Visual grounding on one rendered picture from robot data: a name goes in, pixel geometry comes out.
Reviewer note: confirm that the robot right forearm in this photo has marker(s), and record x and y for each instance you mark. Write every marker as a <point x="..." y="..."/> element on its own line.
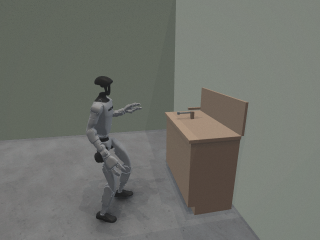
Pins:
<point x="95" y="140"/>

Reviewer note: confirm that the robot right upper arm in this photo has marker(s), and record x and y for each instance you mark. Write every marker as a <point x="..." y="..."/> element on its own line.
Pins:
<point x="95" y="111"/>

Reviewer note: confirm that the tap lever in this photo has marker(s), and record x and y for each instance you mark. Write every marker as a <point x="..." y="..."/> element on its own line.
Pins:
<point x="178" y="113"/>

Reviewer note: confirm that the counter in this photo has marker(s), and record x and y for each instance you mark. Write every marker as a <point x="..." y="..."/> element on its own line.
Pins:
<point x="202" y="149"/>

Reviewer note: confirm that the right robot thigh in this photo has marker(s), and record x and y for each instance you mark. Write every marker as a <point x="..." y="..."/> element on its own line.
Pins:
<point x="110" y="177"/>

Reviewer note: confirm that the robot left forearm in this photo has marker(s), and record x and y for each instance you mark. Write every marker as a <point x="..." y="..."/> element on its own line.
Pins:
<point x="119" y="112"/>

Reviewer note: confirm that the right robot hand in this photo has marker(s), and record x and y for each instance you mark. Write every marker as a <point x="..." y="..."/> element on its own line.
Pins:
<point x="111" y="162"/>

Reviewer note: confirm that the left robot hand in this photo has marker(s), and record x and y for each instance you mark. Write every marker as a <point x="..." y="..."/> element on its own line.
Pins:
<point x="129" y="108"/>

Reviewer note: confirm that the robot head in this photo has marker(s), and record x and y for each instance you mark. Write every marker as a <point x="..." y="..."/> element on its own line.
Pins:
<point x="104" y="82"/>

